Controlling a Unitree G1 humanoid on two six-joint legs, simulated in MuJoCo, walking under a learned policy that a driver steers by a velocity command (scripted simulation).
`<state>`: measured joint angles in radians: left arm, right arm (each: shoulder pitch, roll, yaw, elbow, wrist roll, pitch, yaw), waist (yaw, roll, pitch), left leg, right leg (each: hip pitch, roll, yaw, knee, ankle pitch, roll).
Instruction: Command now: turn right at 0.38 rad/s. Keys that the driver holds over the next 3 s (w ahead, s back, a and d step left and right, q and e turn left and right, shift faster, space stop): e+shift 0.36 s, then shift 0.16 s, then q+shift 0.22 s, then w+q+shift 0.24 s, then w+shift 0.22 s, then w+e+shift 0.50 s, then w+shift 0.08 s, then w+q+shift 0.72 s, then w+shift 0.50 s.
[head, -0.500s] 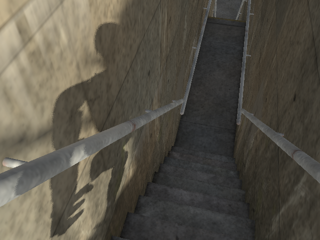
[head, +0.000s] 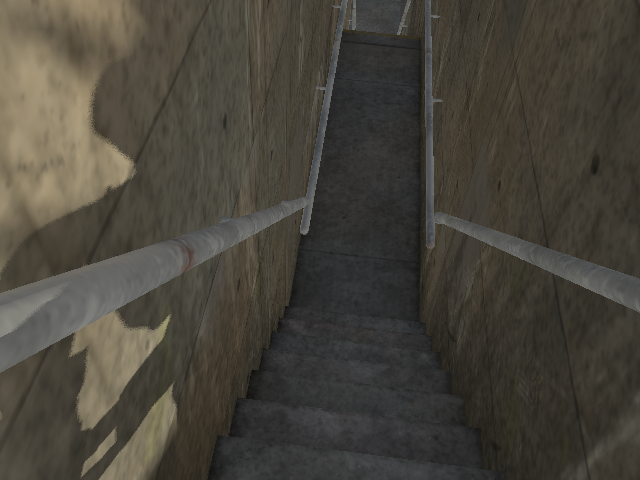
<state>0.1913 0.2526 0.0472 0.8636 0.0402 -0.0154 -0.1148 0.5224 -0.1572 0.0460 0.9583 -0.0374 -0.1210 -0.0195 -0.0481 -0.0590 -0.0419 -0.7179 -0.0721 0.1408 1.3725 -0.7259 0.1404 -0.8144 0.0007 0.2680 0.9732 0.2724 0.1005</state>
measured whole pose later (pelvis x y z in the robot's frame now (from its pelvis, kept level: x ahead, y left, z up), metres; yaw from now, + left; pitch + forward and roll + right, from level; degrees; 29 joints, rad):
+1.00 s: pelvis +0.20 -0.04 -0.14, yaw -6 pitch +4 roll +1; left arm 0.29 0.33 0.07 0.80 0.09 -0.07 0.01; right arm 0.40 -0.27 -0.05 0.85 -0.02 -0.08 0.06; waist 0.01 -0.05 -0.09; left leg -0.49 -0.13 0.01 0.94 -0.55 0.11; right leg -0.71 -0.01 0.15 1.43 -0.51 -0.03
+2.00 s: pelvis +0.55 -0.22 -0.40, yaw -23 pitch +1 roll -2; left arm 0.57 0.25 0.02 0.83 0.04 -0.12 0.06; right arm 0.24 -0.28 -0.06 0.88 -0.09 -0.10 0.11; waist 0.02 0.11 0.07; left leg -0.59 -0.03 -0.03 0.73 0.55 0.03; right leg -0.28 0.09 -0.17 1.27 -0.62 0.14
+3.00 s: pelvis +1.22 -0.40 -1.20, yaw +19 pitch -7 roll +5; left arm 0.69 0.15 -0.07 1.20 -0.05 -0.02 0.06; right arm 0.16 -0.33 -0.09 0.81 -0.03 0.00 -0.03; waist 0.24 0.04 -0.43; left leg -0.77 -0.05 0.00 2.13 -0.70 0.01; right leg -0.31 -0.02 0.28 0.95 -0.55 0.05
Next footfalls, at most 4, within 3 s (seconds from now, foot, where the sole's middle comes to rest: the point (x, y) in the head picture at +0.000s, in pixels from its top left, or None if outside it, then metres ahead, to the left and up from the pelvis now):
0.30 right None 0.18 -0.23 -0.86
0.68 left None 0.24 0.03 -0.86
1.68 right None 0.39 -0.21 -1.06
2.04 left None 0.65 -0.20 -1.29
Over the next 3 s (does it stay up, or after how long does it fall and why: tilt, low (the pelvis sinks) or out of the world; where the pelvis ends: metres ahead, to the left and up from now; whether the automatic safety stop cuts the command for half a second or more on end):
stays up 1.22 -0.40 -1.20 its command is cut before an obstacle after 1.0 s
